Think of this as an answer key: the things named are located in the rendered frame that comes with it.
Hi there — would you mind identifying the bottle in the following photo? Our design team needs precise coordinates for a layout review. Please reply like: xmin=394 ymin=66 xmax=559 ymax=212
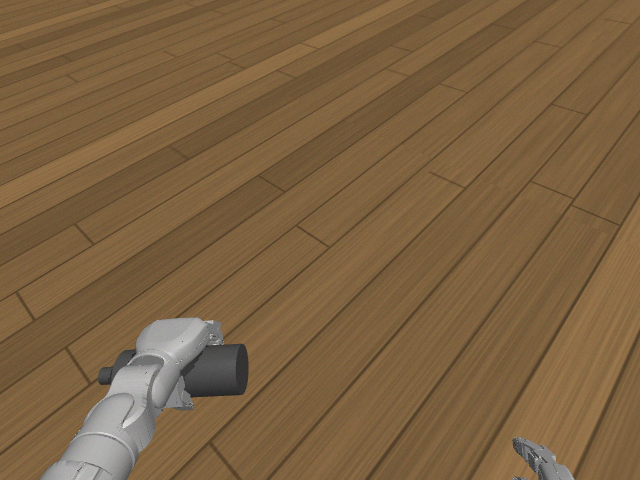
xmin=98 ymin=344 xmax=249 ymax=397

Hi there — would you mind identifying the left robot hand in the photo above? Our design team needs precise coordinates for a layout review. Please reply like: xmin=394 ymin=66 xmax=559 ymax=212
xmin=135 ymin=317 xmax=224 ymax=410

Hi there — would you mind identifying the right robot hand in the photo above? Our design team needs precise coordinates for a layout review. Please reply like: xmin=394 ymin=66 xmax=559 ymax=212
xmin=512 ymin=437 xmax=574 ymax=480

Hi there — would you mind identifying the left robot arm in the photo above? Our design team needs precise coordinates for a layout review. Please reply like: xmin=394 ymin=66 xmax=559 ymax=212
xmin=39 ymin=350 xmax=180 ymax=480

